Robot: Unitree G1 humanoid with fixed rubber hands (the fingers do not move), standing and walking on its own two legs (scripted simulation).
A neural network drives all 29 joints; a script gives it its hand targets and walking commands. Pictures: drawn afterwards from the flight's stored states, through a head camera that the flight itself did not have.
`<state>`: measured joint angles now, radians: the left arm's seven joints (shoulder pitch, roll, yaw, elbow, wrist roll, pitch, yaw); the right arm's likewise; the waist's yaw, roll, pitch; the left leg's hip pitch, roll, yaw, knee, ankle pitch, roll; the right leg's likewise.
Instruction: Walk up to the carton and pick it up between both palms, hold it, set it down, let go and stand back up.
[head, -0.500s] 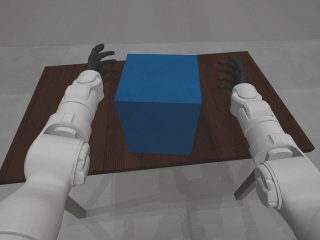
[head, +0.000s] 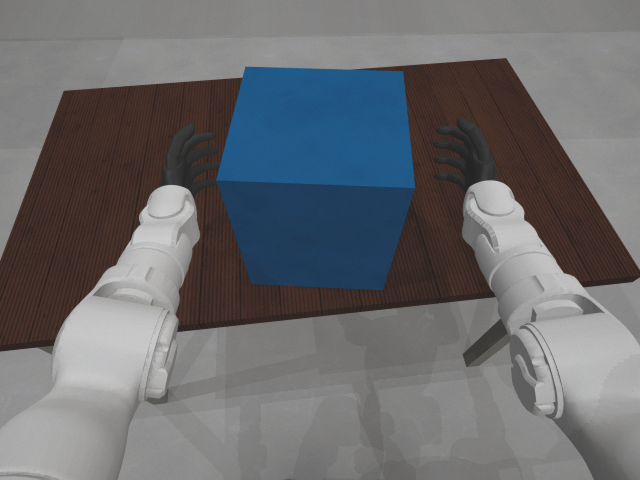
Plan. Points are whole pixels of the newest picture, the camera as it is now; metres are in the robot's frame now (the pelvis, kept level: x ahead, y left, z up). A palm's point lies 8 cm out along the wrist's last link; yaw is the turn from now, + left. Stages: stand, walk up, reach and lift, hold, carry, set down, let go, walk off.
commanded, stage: reach and lift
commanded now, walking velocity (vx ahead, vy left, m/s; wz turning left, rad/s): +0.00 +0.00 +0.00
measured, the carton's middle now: (320, 188) +0.51 +0.03 +0.02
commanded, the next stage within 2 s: none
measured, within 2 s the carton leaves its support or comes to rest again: neither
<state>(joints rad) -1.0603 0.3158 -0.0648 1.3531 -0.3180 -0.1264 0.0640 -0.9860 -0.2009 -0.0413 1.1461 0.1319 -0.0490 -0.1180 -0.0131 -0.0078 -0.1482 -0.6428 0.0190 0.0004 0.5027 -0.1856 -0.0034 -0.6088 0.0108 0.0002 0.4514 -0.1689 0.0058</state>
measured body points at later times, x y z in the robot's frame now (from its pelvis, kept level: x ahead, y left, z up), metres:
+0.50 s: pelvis +0.01 +0.00 +0.00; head +0.13 +0.01 +0.43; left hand +0.49 +0.19 +0.03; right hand +0.49 -0.17 +0.05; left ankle +0.02 +0.12 -0.73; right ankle +0.01 -0.13 -0.73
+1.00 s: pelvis +0.02 +0.00 +0.00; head +0.12 +0.01 +0.44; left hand +0.48 +0.17 +0.03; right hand +0.47 -0.14 +0.04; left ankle +0.02 +0.12 -0.73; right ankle +0.01 -0.13 -0.73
